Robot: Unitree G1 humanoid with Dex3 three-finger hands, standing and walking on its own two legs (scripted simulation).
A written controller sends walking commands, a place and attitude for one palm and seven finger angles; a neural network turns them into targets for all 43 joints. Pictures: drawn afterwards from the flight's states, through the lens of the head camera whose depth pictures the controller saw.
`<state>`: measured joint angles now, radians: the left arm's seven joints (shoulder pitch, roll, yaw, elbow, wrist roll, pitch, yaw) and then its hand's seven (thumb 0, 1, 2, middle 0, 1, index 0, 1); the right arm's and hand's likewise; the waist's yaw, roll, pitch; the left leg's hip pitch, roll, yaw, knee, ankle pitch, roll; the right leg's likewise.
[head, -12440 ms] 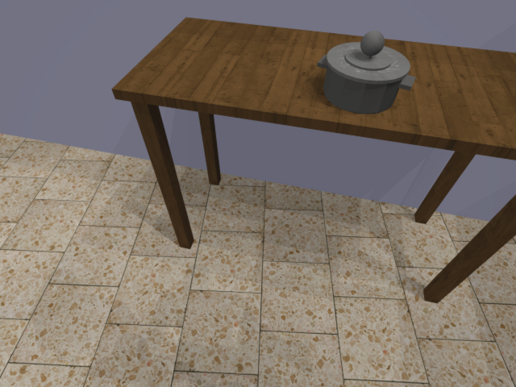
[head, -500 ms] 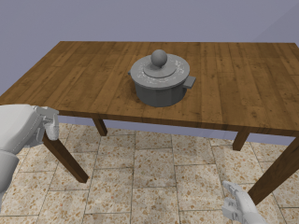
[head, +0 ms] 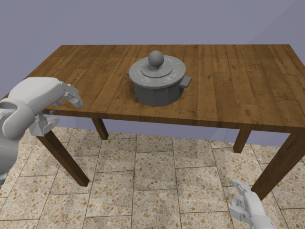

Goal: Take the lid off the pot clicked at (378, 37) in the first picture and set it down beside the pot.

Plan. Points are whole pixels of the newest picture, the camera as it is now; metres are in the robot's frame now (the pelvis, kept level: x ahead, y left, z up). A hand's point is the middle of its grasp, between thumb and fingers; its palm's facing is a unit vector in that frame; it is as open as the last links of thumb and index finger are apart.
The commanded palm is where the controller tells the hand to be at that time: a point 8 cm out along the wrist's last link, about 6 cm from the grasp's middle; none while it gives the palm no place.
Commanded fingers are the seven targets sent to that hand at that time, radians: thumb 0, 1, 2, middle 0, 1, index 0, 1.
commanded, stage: reach forward and open the fingers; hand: left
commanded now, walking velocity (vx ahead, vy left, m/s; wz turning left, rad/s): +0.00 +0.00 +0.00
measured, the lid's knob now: (156, 59) +0.58 +0.08 +0.17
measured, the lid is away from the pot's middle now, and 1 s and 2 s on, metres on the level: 0.00 0.00 0.00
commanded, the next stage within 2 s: move the open hand above the knob in 0.26 s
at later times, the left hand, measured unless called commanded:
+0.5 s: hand (61, 86) +0.33 +0.25 +0.24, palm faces -0.03 -0.03 -1.00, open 10.2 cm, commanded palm +0.30 +0.24 +0.32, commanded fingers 0.00 -0.41 1.66 -0.85 -0.08 -0.85 -0.08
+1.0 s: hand (97, 56) +0.42 +0.19 +0.27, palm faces +0.03 -0.03 -1.00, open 10.2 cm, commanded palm +0.38 +0.18 +0.32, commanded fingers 0.00 -0.41 1.66 -0.85 -0.08 -0.85 -0.08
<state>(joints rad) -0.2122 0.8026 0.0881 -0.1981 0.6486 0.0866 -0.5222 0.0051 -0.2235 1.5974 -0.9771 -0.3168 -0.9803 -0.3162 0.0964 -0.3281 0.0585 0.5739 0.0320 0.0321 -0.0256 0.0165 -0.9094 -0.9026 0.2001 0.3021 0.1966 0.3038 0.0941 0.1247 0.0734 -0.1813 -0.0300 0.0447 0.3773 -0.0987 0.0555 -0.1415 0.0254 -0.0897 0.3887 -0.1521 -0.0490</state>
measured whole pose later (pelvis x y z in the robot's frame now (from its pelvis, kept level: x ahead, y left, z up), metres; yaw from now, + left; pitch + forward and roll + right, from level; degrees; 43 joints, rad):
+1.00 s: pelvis +0.03 +0.04 +0.00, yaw +0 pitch -2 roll +0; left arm -0.83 0.56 -0.26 0.12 0.79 0.29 -0.48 0.01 -0.40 1.65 -0.87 -0.09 -0.87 -0.09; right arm 0.10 -0.30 0.06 0.62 0.05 0.06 0.07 0.02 -0.91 -0.90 0.20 0.30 0.20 0.30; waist 0.06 0.12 0.01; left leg -0.17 -0.09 0.06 0.29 -0.09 0.11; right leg -0.16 0.00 -0.01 0.36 -0.16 -0.01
